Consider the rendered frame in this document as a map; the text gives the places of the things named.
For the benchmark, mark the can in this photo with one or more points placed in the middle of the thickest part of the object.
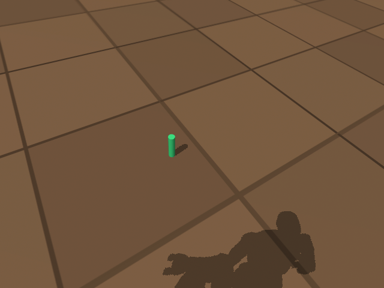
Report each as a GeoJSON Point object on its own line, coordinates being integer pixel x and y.
{"type": "Point", "coordinates": [171, 142]}

